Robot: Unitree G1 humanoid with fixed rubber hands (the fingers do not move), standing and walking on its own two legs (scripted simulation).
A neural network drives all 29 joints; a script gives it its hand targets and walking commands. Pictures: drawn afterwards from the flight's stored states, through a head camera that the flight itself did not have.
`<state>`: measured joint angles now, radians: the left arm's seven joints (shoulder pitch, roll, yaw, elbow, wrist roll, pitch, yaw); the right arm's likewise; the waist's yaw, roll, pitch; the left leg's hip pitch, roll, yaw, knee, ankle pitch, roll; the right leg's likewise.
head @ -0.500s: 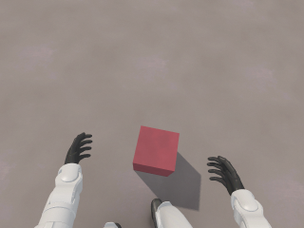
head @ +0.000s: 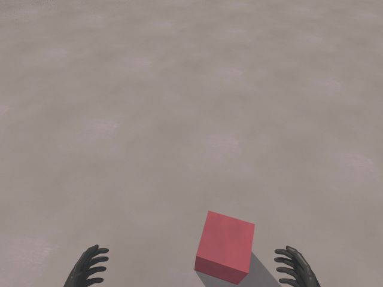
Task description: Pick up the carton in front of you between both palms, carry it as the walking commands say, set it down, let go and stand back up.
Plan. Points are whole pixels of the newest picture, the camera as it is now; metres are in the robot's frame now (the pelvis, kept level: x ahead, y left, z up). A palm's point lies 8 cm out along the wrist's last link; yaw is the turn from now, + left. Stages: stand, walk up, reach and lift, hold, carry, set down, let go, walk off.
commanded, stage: let go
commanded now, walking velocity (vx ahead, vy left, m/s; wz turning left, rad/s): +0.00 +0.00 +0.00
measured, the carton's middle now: (223, 248) +0.40 -0.15 -0.65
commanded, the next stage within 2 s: stand in 0.38 s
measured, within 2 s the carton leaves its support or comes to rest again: neither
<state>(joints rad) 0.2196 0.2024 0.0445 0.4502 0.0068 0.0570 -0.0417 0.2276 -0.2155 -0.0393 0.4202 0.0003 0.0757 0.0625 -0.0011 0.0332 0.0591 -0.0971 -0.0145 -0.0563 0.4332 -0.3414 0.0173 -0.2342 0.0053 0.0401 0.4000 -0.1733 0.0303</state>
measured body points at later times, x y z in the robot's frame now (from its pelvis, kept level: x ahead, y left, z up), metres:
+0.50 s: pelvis -0.01 -0.02 -0.01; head -0.01 -0.04 +0.44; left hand +0.14 +0.24 -0.09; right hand +0.15 -0.29 -0.10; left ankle -0.07 +0.11 -0.74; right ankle +0.02 -0.14 -0.74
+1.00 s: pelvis +0.00 -0.05 -0.01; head +0.00 -0.07 +0.44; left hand +0.11 +0.24 -0.10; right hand +0.12 -0.32 -0.13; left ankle -0.07 +0.11 -0.74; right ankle +0.02 -0.14 -0.74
